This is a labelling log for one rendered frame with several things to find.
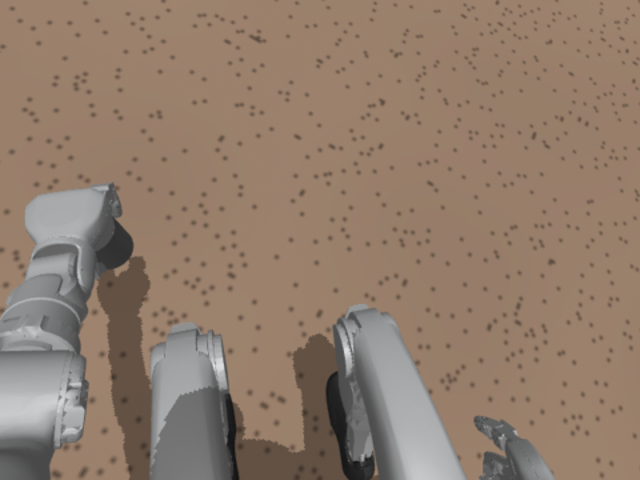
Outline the right robot hand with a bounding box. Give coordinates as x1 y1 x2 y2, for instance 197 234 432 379
474 416 555 480

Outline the left robot hand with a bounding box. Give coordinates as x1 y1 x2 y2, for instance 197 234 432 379
24 182 122 280

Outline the right robot foot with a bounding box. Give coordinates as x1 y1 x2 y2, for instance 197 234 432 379
326 371 375 480

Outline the left robot arm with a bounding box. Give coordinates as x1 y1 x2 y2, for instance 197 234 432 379
0 237 96 480

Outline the can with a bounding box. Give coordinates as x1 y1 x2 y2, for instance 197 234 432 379
94 215 134 270

